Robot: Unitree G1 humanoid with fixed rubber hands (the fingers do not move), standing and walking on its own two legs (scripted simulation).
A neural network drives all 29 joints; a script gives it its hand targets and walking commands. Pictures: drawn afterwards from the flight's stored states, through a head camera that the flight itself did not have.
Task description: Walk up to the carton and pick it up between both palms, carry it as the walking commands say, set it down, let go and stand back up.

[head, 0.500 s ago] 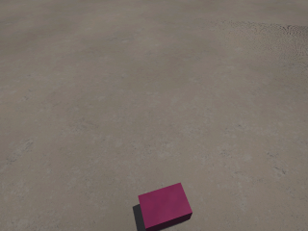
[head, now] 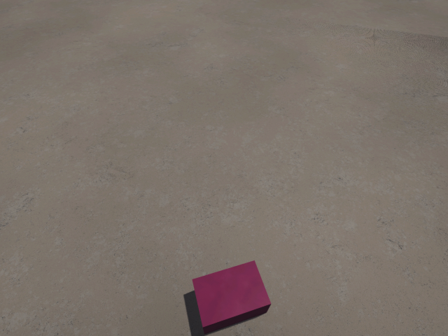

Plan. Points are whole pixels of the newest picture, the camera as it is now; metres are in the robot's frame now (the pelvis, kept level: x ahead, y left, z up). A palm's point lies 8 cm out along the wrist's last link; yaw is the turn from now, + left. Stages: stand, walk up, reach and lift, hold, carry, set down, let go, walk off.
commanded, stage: walk up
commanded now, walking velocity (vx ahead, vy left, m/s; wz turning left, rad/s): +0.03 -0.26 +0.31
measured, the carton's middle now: (230, 296) +0.39 -0.02 -0.71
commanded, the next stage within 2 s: none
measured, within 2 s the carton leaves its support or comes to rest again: neither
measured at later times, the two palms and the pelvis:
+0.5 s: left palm out of the picture +0.02 +0.14 -0.14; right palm out of the picture +0.10 -0.33 -0.14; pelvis +0.02 -0.10 +0.00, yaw +6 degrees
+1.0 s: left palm out of the picture -0.03 +0.17 -0.16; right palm out of the picture +0.04 -0.27 -0.14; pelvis +0.01 -0.06 +0.00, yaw +5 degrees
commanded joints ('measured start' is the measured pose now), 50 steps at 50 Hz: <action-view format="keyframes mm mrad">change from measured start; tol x16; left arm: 1 -23 67 14 -103 1 -2 -14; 12 163 281 37 -107 -32 -70 -5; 16 -56 104 -14 -118 -29 -64 8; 50 80 8 -60 103 -51 -28 32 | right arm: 1 73 -214 -54 -26 -9 2 -11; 50 -47 -87 4 -68 36 -24 19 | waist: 1 8 189 48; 8 45 328 17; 12 95 -352 -172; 29 36 -142 -36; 32 45 167 36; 50 83 68 17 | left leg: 1 25 303 -273 -86 332 191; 8 -112 147 -105 -13 353 103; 12 -305 -50 -39 519 -430 30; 16 -229 -27 -14 558 -185 49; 28 -117 -78 -15 128 -106 57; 31 199 166 -239 -288 115 76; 37 116 105 -66 -159 580 48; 50 18 84 -103 -114 331 122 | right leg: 1 -219 -80 147 214 18 -1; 9 272 4 -45 -452 171 9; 11 357 -346 246 -544 441 -20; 13 255 -435 406 -618 338 -184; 17 149 -247 132 -545 511 -166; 28 203 -416 284 -543 378 -198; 32 -23 -89 17 -306 -100 -6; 40 60 -65 87 -198 9 -34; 50 239 -88 69 -485 175 -68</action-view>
